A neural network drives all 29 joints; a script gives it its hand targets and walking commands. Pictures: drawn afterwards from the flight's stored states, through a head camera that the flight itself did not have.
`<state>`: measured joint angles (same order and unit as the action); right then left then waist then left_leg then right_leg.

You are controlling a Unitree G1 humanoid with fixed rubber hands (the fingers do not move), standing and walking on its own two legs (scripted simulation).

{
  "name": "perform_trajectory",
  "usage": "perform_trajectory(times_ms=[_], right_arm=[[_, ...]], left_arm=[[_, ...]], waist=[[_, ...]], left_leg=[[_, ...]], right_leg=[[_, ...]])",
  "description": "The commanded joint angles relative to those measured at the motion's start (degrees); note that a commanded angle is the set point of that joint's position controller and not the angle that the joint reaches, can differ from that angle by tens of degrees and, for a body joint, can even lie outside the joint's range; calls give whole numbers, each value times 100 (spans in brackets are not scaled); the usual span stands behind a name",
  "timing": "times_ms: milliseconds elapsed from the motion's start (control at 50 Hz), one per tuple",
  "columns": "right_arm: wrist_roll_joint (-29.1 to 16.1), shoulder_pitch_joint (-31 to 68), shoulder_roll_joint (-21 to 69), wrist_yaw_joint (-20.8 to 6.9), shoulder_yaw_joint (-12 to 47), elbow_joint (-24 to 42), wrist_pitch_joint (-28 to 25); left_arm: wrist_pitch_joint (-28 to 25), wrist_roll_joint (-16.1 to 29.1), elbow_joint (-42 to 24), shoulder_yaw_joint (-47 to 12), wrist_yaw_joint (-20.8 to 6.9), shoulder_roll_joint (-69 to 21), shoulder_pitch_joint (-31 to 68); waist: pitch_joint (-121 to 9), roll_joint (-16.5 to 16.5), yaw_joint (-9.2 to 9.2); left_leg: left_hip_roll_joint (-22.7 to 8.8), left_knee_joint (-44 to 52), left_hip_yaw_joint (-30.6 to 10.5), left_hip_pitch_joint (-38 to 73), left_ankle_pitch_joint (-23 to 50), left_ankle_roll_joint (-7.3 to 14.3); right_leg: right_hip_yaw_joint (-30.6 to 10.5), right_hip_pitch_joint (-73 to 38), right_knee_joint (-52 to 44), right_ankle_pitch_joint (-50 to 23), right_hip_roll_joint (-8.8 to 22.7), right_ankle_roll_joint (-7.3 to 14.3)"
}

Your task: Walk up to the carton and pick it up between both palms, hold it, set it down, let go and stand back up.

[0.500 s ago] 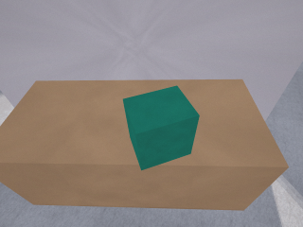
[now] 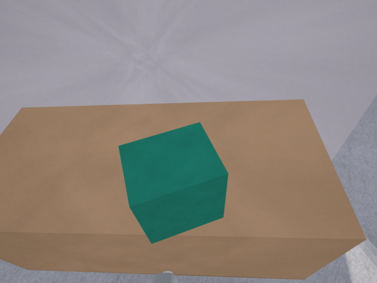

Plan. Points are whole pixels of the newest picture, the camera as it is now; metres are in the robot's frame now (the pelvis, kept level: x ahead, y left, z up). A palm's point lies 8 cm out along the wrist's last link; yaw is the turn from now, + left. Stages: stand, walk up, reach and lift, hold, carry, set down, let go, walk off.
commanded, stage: walk up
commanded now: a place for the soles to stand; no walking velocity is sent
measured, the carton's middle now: (175, 184) +0.41 +0.09 -0.09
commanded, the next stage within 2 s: none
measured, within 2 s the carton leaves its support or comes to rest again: neither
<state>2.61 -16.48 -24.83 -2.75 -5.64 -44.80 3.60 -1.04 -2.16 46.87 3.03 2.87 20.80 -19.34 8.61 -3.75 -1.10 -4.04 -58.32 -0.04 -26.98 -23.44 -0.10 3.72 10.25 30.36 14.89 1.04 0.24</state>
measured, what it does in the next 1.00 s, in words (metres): steps on the spot: left foot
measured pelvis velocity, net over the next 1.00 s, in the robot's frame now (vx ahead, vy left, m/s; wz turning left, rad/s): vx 0.00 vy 0.07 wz -0.05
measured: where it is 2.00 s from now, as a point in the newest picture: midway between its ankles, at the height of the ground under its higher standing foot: outside the picture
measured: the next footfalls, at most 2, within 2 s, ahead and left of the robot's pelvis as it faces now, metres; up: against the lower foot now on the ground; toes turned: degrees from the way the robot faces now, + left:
left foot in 0.16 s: +0.07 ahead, +0.19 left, +0.00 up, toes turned -1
right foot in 1.78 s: -0.01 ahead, -0.06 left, +0.00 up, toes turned -1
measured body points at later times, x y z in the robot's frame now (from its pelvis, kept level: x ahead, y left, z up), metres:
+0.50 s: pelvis +0.05 +0.04 -0.01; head +0.11 +0.03 +0.43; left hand +0.17 +0.36 -0.11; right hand +0.19 -0.27 -0.13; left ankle +0.08 +0.19 -0.71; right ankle +0.04 -0.09 -0.73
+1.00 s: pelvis +0.00 +0.07 +0.00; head +0.04 +0.06 +0.44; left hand +0.13 +0.38 -0.12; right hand +0.12 -0.26 -0.12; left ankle +0.07 +0.21 -0.73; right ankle +0.01 -0.08 -0.73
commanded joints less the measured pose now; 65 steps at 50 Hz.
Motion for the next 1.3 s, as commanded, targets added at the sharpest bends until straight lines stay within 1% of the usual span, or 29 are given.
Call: perform_trajectory(times_ms=[0, 40, 120, 140, 160, 180, 200, 240, 300, 340, 360, 380, 400, 420, 440, 500, 520, 560, 620, 660, 680, 740, 780, 800, 840, 880, 940, 1120, 1280], right_arm=[[-96, -163, -742, 29, -253, 506, 23], [-113, -107, -687, 59, -186, 516, -6], [-105, 90, -981, 81, -241, 355, -114], [-139, 361, -1150, 127, -286, 401, -170], [-215, 490, -1647, 148, -389, 361, -183], [-247, 397, -1477, 150, -255, 455, -215], [-246, 509, -1515, 179, -267, 436, -227], [-231, 1123, -1457, 220, -241, 623, -147], [-290, 1249, -1273, 269, -110, 509, -34], [-345, 1089, -1307, 231, -34, 446, -18], [-432, 1100, -1102, 244, 51, 389, -44], [-424, 1142, -1020, 247, 115, 414, -70], [-391, 1131, -823, 287, 128, 399, -40], [-384, 1335, -946, 348, 7, 328, 41], [-354, 1388, -954, 401, -9, 317, 37], [-335, 1195, -938, 295, -14, -2, -109], [-323, 1238, -796, 285, 3, -43, -151], [-291, 1063, -766, 269, 24, -323, -243], [-272, 1157, -1430, 296, -162, -388, -250], [-350, 1311, -1346, 260, -16, -302, -316], [-342, 1523, -1206, 253, -2, -202, -292], [-247, 1721, -1271, 291, -11, -187, -213], [-385, 1539, -1176, 298, 51, -197, -245], [-389, 1446, -1143, 281, 43, -208, -246], [-401, 1277, -962, 286, 100, -314, -180], [-408, 1326, -1053, 311, 18, -484, -136], [-409, 1496, -1201, 247, 16, -536, -176], [-364, 1492, -1199, 144, 8, -868, -313], [-356, 1502, -1101, 141, 84, -956, -394]], left_arm=[[-198, 38, -897, 391, 149, 1654, 517], [-167, 95, -990, 346, 49, 1701, 576], [41, 277, -906, 303, -19, 1844, 61], [48, 357, -971, 266, -72, 1779, 8], [96, 425, -961, 198, -84, 1564, -71], [201, 432, -1053, 92, -23, 1302, 213], [253, 436, -900, 162, 96, 1399, 290], [164, 391, -732, 144, 29, 1486, 255], [58, 312, -473, 112, 42, 1449, 83], [16, 311, -438, 87, -5, 1428, 51], [27, 234, -439, 161, -33, 1771, 368], [30, 189, -444, 256, -17, 2104, 440], [48, 227, -465, 312, -55, 2268, 616], [31, 156, -471, 334, -70, 2310, 688], [-12, 148, -455, 289, -91, 2145, 701], [37, 249, -538, 186, -44, 1751, 1124], [62, 213, -434, 257, -21, 1766, 1154], [104, 324, -358, 233, -37, 1862, 1320], [112, 426, -328, 81, -97, 1431, 988], [290, 451, -78, 104, -36, 1422, 1033], [290, 389, 15, 173, -61, 1421, 1078], [170, 297, 200, 133, -81, 1437, 869], [90, 295, 336, 101, -54, 1615, 946], [91, 273, 341, 131, -52, 1767, 875], [117, 280, 300, 171, -121, 1917, 1393], [151, 306, 414, 198, -201, 1872, 1771], [190, 335, 441, 126, -222, 1629, 1629], [93, 337, 773, 130, -306, 1502, 1703], [-24, 286, 876, 136, -307, 1452, 1502]], waist=[[-263, 1079, 239], [-388, 1506, 270], [-941, 1183, 163], [-897, 742, 145], [-1130, -616, 224], [-1172, -1002, 337], [-1154, -1068, 398], [-1126, -1184, 191], [-1301, -735, 113], [-1461, -783, 75], [-1409, -308, 139], [-1507, 549, 129], [-1209, 950, 127], [-1074, 1273, -51], [-845, 1342, -144], [-780, 1442, 13], [-907, 1740, 48], [-1141, 1430, 209], [-1582, 205, 54], [-1168, -311, 204], [-866, -595, 150], [-1004, -754, 4], [-1356, -203, 42], [-1709, -282, -32], [-1359, 446, 105], [-913, 940, 154], [-992, 724, 102], [-435, 285, 97], [-1017, 121, 82]], left_leg=[[-166, 132, -204, 655, 481, -40], [-77, 1121, 11, 782, 808, 9], [183, 2756, 128, 1599, 1427, 207], [-181, 3228, -246, 1859, 3078, 337], [-1023, 3157, -1206, 2000, 4508, 710], [-1511, 3187, -1903, 2042, 5383, 1296], [-1823, 3248, -2097, 1529, 5116, 1759], [-1232, 2966, -1058, 1620, 4390, 1490], [-978, 2348, -586, 2069, 5275, 1196], [-856, 2137, -755, 1797, 4411, 919], [-787, 2024, -700, 1395, 3656, 654], [-383, 1287, -328, 913, 2802, 285], [160, 1055, -91, 475, 248, 125], [199, 425, -409, 551, -1038, 94], [291, 102, -715, 553, -1296, 88], [288, 769, -638, 246, -663, -27], [102, 1656, -569, 294, -486, -31], [224, 3358, -64, 1503, 1222, -4], [-695, 3043, -919, 2747, 4994, 595], [-1419, 3357, -1694, 1629, 3969, 1310], [-1261, 3568, -1383, 1180, 3533, 1237], [-885, 2993, -845, 1861, 4218, 993], [-563, 2334, -476, 1751, 4436, 462], [-307, 2188, -383, 1662, 4085, 284], [70, 2115, -205, 1727, 1924, 162], [-33, 2590, -219, 2066, 1837, 136], [-348, 3135, -390, 1756, 2029, 262], [-303, 4057, -570, 1262, -471, 153], [-365, 4199, -647, 1363, 46, 125]], right_leg=[[-1007, 1029, -660, -2148, 1543, 1244], [-558, 788, -196, -3311, 1371, 1021], [-561, 143, 1084, -3288, 1122, 623], [-455, 454, 1403, -2579, 857, 363], [-133, 703, 2400, -965, 266, 54], [-372, 1099, 3084, 2129, -222, -12], [-1095, 828, 3320, 2519, -180, 61], [-841, 978, 2773, 2233, -11, 102], [-264, 809, 1390, 1292, -22, 97], [-265, 144, -93, -174, -102, 44], [-732, -179, -268, -476, 114, 134], [-1908, -427, -313, -1445, 947, 355], [-2566, -220, -466, -2333, 1709, 788], [-2693, 19, -522, -2726, 2067, 1408], [-2930, 319, -564, -2825, 2119, 1568], [-1669, -553, -28, -3981, 1515, 1239], [-1382, -823, 239, -4019, 1398, 1016], [-955, -431, 592, -3759, 1034, 586], [-577, 515, 1370, -1604, 280, 61], [-728, 374, 1523, 1229, 11, -60], [-686, 220, 1622, 1851, 34, 11], [-610, 491, 652, 851, 83, 109], [-948, -149, 217, -2178, 499, 220], [-1192, -513, 225, -2648, 751, 348], [-1461, 188, -255, -1912, 1234, 732], [-1252, 751, -497, -1145, 1054, 578], [-882, 335, -343, -644, 573, 195], [-956, 686, -1015, 1291, 514, 168], [-776, 279, -883, 457, 381, 212]])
